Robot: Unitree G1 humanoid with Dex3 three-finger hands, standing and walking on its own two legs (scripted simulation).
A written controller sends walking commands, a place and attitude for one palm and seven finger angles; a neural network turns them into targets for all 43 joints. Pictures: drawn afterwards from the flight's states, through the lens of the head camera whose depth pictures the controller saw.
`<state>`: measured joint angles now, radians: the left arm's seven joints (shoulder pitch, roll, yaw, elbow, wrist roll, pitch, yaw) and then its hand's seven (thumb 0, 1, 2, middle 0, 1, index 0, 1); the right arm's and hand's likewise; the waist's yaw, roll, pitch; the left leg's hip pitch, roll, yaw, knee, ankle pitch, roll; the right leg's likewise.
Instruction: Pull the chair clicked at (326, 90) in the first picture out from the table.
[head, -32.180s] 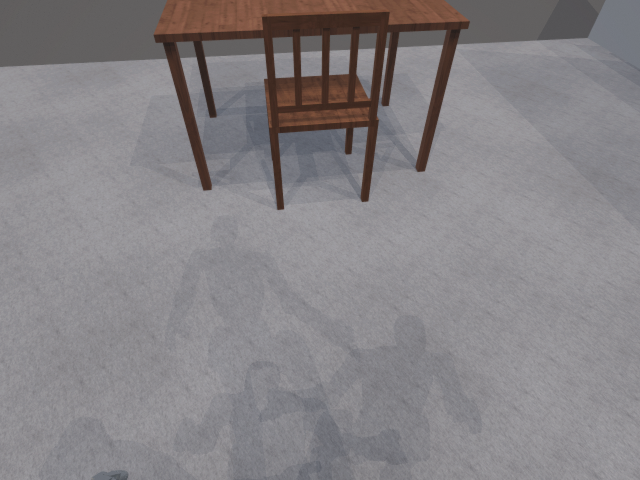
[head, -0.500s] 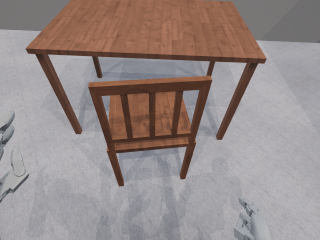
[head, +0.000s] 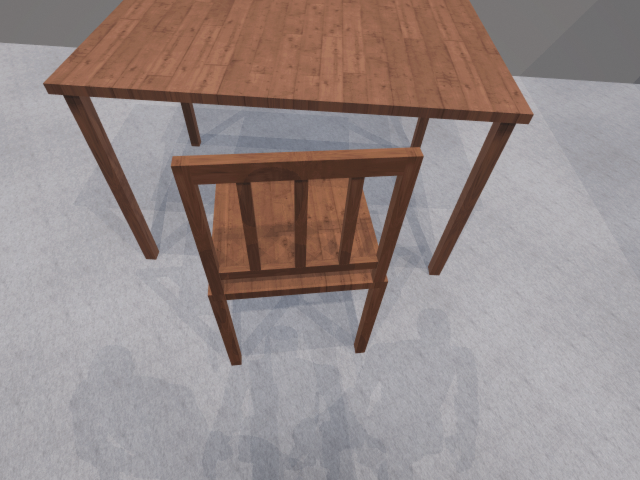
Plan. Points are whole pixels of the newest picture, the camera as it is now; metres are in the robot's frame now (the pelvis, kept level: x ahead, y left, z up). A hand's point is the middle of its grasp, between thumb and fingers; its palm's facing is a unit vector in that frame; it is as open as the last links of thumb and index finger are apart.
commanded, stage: let the arm hang, fingers relaxed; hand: left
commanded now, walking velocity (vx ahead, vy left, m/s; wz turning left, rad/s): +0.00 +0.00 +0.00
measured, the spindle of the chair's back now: (300, 225) +0.59 +0.07 -0.12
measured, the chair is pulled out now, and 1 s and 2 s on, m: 0.18 0.18 0.18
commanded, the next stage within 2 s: look to check the result in 0.72 s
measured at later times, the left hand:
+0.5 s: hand out of the picture +0.00 +0.17 -0.17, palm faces -0.01 -0.98 -0.19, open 7.3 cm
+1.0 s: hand out of the picture -0.01 +0.16 -0.17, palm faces +0.00 -0.99 -0.16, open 7.4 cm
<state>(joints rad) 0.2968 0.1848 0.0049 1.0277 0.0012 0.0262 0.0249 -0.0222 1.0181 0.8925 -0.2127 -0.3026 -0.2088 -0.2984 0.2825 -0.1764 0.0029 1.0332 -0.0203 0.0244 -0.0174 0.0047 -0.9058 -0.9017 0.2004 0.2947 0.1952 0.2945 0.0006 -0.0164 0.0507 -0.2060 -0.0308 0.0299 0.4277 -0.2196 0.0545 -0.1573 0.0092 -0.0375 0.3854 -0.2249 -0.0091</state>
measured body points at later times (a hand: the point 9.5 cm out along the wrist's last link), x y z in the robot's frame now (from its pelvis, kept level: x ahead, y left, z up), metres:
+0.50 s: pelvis +0.00 +0.01 +0.00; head +0.00 +0.00 +0.45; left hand +0.00 +0.22 -0.16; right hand -0.02 -0.20 -0.17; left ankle +0.01 +0.08 -0.74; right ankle -0.01 -0.12 -0.74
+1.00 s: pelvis +0.01 +0.01 +0.00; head +0.02 +0.00 +0.45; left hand -0.01 +0.21 -0.16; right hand -0.03 -0.20 -0.16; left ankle +0.01 +0.08 -0.74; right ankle -0.01 -0.12 -0.74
